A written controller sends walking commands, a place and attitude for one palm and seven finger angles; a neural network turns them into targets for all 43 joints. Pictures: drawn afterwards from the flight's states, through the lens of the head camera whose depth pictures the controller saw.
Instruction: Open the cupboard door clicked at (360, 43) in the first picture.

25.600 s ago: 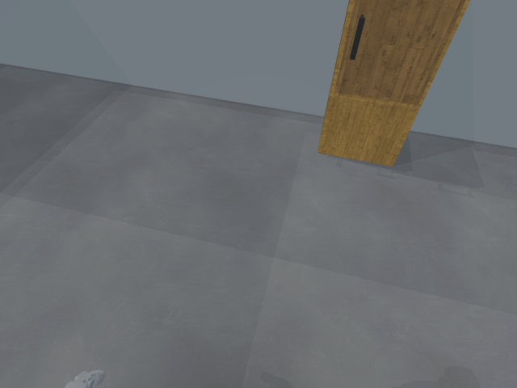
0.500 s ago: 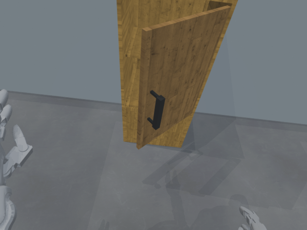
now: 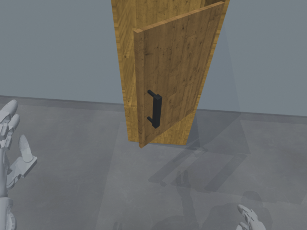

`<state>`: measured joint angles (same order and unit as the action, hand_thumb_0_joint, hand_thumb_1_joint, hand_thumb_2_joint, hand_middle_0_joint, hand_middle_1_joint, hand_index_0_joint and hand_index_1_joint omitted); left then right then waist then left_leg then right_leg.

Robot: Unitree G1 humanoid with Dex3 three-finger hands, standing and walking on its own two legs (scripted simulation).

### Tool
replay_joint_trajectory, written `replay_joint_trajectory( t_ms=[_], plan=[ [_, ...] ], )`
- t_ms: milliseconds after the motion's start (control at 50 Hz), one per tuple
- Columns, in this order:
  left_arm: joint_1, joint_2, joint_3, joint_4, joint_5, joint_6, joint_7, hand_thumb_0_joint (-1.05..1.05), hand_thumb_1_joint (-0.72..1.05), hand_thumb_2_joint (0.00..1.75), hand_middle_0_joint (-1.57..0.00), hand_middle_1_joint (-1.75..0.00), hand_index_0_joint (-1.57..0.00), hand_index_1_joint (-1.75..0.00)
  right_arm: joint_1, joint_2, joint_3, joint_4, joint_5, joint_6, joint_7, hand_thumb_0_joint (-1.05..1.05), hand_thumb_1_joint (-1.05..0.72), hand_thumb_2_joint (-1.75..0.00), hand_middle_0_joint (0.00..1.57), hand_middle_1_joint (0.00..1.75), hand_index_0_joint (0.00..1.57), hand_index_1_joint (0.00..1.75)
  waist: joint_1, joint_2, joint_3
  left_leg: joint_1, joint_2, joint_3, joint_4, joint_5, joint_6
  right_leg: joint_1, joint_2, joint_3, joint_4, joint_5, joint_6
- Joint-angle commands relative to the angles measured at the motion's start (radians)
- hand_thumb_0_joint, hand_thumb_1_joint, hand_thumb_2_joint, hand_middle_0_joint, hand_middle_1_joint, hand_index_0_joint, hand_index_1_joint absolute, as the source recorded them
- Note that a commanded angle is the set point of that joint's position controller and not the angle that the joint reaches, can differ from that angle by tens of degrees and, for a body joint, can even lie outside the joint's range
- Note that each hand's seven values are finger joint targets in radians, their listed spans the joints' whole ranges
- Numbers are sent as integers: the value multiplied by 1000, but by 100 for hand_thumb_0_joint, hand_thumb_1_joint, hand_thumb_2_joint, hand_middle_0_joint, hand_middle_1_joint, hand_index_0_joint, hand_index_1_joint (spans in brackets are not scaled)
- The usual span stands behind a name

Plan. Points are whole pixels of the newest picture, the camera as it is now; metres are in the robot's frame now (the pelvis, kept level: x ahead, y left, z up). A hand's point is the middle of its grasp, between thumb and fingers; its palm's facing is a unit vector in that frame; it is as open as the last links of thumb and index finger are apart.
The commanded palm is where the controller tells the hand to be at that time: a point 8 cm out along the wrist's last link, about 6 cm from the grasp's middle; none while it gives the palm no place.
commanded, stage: let the arm hang, fingers relaxed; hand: left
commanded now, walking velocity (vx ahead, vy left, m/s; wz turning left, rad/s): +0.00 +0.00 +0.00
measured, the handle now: (153, 109) +0.55 +0.04 -0.06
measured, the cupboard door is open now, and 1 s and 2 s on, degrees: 45 45 45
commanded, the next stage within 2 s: look to check the result in 1.10 s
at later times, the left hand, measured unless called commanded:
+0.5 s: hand out of the picture -0.02 +0.18 -0.17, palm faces +0.12 -0.96 -0.25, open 7.1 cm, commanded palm none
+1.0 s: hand out of the picture -0.01 +0.17 -0.17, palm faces +0.11 -0.98 -0.16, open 7.4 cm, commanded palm none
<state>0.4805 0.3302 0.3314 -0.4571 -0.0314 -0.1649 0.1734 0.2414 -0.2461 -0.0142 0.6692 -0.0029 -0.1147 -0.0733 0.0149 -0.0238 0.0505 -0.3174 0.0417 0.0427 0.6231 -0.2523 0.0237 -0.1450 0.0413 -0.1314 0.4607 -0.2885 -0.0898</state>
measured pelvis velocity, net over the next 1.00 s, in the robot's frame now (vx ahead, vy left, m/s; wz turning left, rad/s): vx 0.01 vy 0.01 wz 0.06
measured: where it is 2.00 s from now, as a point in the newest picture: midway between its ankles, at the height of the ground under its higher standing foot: outside the picture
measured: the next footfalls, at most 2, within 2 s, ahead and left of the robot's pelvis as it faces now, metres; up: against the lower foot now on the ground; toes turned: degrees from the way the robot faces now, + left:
left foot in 0.02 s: +0.06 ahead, +0.13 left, +0.00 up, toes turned +3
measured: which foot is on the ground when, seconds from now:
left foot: up 0.00-0.00, down 0.02-1.00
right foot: down 0.00-1.00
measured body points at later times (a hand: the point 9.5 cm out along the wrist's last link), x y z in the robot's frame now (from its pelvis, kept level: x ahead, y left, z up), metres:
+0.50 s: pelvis +0.00 -0.02 +0.00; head +0.02 -0.02 +0.45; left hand -0.02 +0.23 -0.15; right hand +0.04 -0.24 -0.16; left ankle +0.02 +0.12 -0.74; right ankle +0.00 -0.10 -0.74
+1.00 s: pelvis +0.01 +0.01 +0.01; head +0.01 +0.01 +0.45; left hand -0.01 +0.22 -0.16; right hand +0.01 -0.20 -0.16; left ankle +0.02 +0.12 -0.74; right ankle +0.00 -0.10 -0.74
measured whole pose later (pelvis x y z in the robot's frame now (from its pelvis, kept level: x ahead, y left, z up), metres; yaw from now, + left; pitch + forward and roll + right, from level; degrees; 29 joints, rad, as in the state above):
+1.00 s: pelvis +0.01 +0.01 +0.01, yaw +4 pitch -2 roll +0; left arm 0.28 0.12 0.02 1.16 0.01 0.00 0.03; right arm 0.29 -0.11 0.01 1.15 -0.02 0.01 -0.04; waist 0.00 0.00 0.03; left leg -0.19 0.00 0.00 0.43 -0.21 0.01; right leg -0.13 0.01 -0.02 0.41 -0.25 -0.01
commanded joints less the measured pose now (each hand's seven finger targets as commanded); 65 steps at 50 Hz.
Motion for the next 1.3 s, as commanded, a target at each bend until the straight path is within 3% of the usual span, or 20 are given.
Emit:
replay_joint_trajectory(
  t_ms=[0, 20, 40, 60, 80, 120, 140, 160, 180, 200, 220, 240, 280, 320, 340, 380, 520, 600, 980, 1280],
  plan=[
    [7, 0, -201, 617, 63, 135, -150, 0, 90, 90, -20, -30, -20, -30, 31, -229, -66, 46, -8, 5, 91, 0, -90, -90, 20, 30, 20, 30, -62, 282, -119, 157, 233, -342, -157, 588, 167, -287, -85, 64, 368, -27, 98],
    [5, -34, -211, 566, 66, 172, -153, 0, 90, 90, -20, -30, -20, -30, 27, -203, -65, 5, -9, 48, 75, 0, -90, -90, 20, 30, 20, 30, -60, 284, -93, 106, 298, -413, -191, 676, 234, -330, -44, 115, 518, -339, 109],
    [-46, -54, -232, 574, 75, 179, -154, 0, 90, 90, -20, -30, -20, -30, -12, -168, -53, -2, -28, 57, 69, 0, -90, -90, 20, 30, 20, 30, -47, 211, -95, 37, 293, -398, -201, 589, 236, -348, -58, 169, 573, -352, 113],
    [-76, -47, -244, 608, 72, 180, -161, 0, 90, 90, -20, -30, -20, -30, -31, -168, -40, -23, -37, 51, 63, 0, -90, -90, 20, 30, 20, 30, -40, 195, -115, -9, 272, -402, -217, 532, 228, -326, -52, 192, 610, -340, 113],
    [-113, -30, -251, 671, 66, 168, -165, 0, 90, 90, -20, -30, -20, -30, -64, -151, -33, -34, -50, 50, 62, 0, -90, -90, 20, 30, 20, 30, -24, 155, -138, 11, 238, -388, -200, 558, 219, -295, -63, 209, 569, -319, 114],
    [-166, -14, -267, 794, 65, 170, -170, 0, 90, 90, -20, -30, -20, -30, -86, -166, -34, -20, -54, 67, 58, 0, -90, -90, 20, 30, 20, 30, -7, 43, -156, 37, 188, -277, -164, 552, 175, -218, -49, 156, 403, -261, 114],
    [-156, -7, -268, 867, 65, 168, -170, 0, 90, 90, -20, -30, -20, -30, -100, -171, -35, -4, -47, 76, 57, 0, -90, -90, 20, 30, 20, 30, 15, 8, -174, 28, 154, -224, -132, 505, 135, -123, -36, 127, 272, -149, 115],
    [-125, 17, -260, 946, 64, 160, -167, 0, 90, 90, -20, -30, -20, -30, -117, -163, -34, 12, -36, 86, 57, 0, -90, -90, 20, 30, 20, 30, 38, -37, -196, -15, 106, -179, -80, 357, 84, 2, -43, 140, 109, 14, 115],
    [-125, 76, -257, 1001, 70, 152, -162, 0, 90, 90, -20, -30, -20, -30, -104, -112, -25, 22, -21, 95, 59, 0, -90, -90, 20, 30, 20, 30, 29, -156, -194, -57, 7, -103, -11, 128, 16, 33, -126, 275, -8, 138, 93],
    [-143, 107, -260, 1043, 65, 150, -162, 0, 90, 90, -20, -30, -20, -30, -83, -55, -17, 31, -14, 106, 61, 0, -90, -90, 20, 30, 20, 30, -2, -194, -162, -97, -51, -58, 40, -118, -22, -22, -291, 471, -103, 198, 36],
    [-195, 118, -269, 1080, 61, 151, -165, 0, 90, 90, -20, -30, -20, -30, -62, -59, -19, 57, -21, 114, 64, 0, -90, -90, 20, 30, 20, 30, -26, -115, -122, -50, -56, -40, 56, -198, -29, -93, -342, 478, -121, 221, -28],
    [-236, 94, -278, 1121, 58, 151, -165, 0, 90, 90, -20, -30, -20, -30, -60, -61, -20, 101, -22, 124, 63, 0, -90, -90, 20, 30, 20, 30, -39, -58, -101, 16, -51, -42, 82, -179, -30, -165, -307, 449, -139, 128, -39],
    [-266, 52, -284, 1204, 49, 147, -155, 0, 90, 90, -20, -30, -20, -30, -29, -42, -19, 162, -25, 131, 57, 0, -90, -90, 20, 30, 20, 30, -54, -58, -63, 69, -35, -57, 32, -10, -25, -171, -239, 383, -108, 237, -16],
    [-223, -21, -275, 1275, 46, 141, -146, 0, 90, 90, -20, -30, -20, -30, 8, -10, -15, 218, -25, 121, 49, 0, -90, -90, 20, 30, 20, 30, -47, 56, -92, 133, -4, -86, -74, 189, -11, -109, -184, 293, -47, 360, 15],
    [-205, -27, -283, 1306, 41, 144, -143, 0, 90, 90, -20, -30, -20, -30, 11, -13, -9, 240, -22, 118, 47, 0, -90, -90, 20, 30, 20, 30, -37, 92, -106, 151, 20, -101, -109, 249, -4, -81, -153, 255, -33, 346, 32],
    [-184, -41, -288, 1364, 40, 148, -140, 0, 90, 90, -20, -30, -20, -30, 7, -16, -10, 279, -19, 120, 40, 0, -90, -90, 20, 30, 20, 30, -20, 80, -76, 144, 39, -110, -128, 235, 1, -68, -133, 233, -73, 281, 49],
    [-177, -54, -300, 1505, 38, 155, -144, 0, 90, 90, -20, -30, -20, -30, 59, 1, -3, 387, -22, 129, 38, 0, -90, -90, 20, 30, 20, 30, -25, 21, 24, 125, 32, -115, -230, 66, -1, -92, -126, 230, -176, 2, 39],
    [-157, -62, -301, 1552, 37, 155, -144, 0, 90, 90, -20, -30, -20, -30, 75, 6, 3, 419, -22, 126, 36, 0, -90, -90, 20, 30, 20, 30, -21, 1, 45, 119, 31, -113, -251, 62, 0, -84, -126, 221, -184, -8, 41],
    [-126, -114, -298, 1599, 41, 153, -137, 0, 90, 90, -20, -30, -20, -30, 116, 37, 6, 456, -20, 110, 26, 0, -90, -90, 20, 30, 20, 30, -13, 34, 63, 98, 37, -124, -284, 92, 8, -51, -119, 192, -140, 88, 51],
    [-115, -113, -300, 1603, 42, 152, -137, 0, 90, 90, -20, -30, -20, -30, 107, 26, 5, 453, -17, 106, 26, 0, -90, -90, 20, 30, 20, 30, -15, 29, 33, 132, 38, -132, -288, 123, 15, -43, -124, 189, -131, 116, 60]
  ],
)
